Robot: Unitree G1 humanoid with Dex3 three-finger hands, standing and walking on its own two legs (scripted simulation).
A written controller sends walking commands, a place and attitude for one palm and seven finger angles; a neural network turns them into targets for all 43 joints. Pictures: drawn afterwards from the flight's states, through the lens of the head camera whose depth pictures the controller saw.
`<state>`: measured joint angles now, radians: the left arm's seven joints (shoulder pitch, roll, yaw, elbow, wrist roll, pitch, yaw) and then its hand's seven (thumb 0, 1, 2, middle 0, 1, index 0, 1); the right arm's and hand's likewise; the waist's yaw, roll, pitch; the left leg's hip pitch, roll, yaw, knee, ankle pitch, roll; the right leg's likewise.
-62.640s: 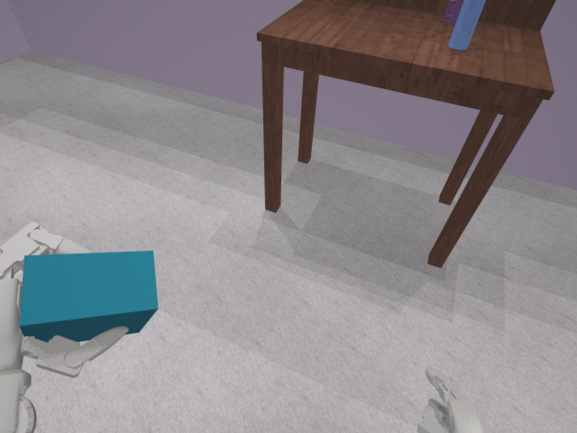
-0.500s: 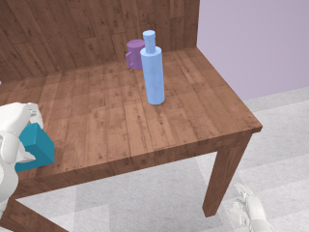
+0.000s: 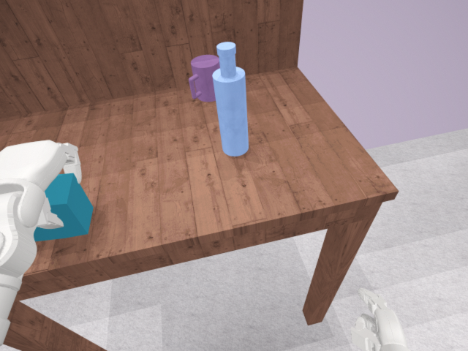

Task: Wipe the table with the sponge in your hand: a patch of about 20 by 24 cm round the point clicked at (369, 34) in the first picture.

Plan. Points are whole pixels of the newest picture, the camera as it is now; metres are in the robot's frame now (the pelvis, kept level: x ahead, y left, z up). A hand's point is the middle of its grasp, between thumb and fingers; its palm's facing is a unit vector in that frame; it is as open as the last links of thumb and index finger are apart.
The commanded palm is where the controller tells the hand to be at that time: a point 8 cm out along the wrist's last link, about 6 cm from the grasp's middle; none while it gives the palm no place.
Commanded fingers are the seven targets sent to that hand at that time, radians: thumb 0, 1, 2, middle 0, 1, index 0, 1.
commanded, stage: wipe forward along the first lane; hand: left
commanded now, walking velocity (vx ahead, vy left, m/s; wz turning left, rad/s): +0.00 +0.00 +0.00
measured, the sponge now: (49, 214) +0.26 +0.38 +0.10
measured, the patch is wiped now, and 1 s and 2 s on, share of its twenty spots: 0.95 0.95 0.95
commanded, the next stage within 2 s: slide across to the middle lane in 1.38 s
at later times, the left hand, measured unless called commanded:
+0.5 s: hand (57, 169) +0.32 +0.37 +0.15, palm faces -0.14 +0.03 -0.99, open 9.9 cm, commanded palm +0.31 +0.36 +0.19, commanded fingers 0.00 0.10 1.30 -1.20 -1.60 -1.20 -1.60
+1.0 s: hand (61, 153) +0.36 +0.39 +0.15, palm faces -0.22 +0.04 -0.98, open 9.9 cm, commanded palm +0.37 +0.39 +0.18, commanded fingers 0.00 0.10 1.30 -1.20 -1.60 -1.20 -1.60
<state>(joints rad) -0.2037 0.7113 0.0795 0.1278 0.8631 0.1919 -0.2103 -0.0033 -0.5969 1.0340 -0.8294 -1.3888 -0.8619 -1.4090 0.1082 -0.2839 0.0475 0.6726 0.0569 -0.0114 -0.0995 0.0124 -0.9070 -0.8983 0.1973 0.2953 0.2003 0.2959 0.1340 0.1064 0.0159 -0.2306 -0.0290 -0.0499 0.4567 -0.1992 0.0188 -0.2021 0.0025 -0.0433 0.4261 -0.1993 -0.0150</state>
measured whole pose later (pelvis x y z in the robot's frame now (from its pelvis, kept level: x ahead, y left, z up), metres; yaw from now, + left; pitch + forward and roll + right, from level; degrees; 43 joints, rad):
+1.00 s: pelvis +0.00 -0.01 -0.01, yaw -1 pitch +6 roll -1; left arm -0.65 0.86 0.14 0.90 1.00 -0.13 -0.19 -0.02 -0.61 1.05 -0.83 -1.38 -0.86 -1.42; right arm 0.28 -0.32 -0.02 0.70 0.08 0.10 -0.10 0.01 -0.91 -0.90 0.20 0.30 0.20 0.30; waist 0.03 0.10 -0.05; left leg -0.43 0.00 -0.05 0.55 -0.23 0.01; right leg -0.39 0.03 -0.04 0.49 -0.21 -0.04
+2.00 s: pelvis +0.04 +0.03 +0.00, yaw +0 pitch +7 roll -1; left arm -0.72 0.69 -0.02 0.68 0.93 0.03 -0.09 -0.01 -0.59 1.05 -0.81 -1.40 -0.83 -1.43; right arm 0.19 -0.28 0.00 0.68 0.09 0.07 -0.06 0.01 -0.91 -0.90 0.20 0.30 0.20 0.30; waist 0.07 0.08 -0.04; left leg -0.33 -0.06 -0.04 0.45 -0.23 0.06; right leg -0.28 -0.02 -0.03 0.37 -0.21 0.00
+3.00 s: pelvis +0.04 +0.01 +0.00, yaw -1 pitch +4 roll -1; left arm -0.39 0.61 0.00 0.26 0.92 0.32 -0.13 0.00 -0.52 1.02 -0.73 -1.46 -0.76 -1.50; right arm 0.16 -0.30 0.03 0.61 0.08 0.11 -0.03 0.01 -0.91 -0.90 0.20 0.29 0.20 0.30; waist 0.07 0.09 -0.07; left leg -0.28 -0.03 -0.03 0.48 -0.27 0.04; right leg -0.25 0.00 -0.01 0.43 -0.25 0.00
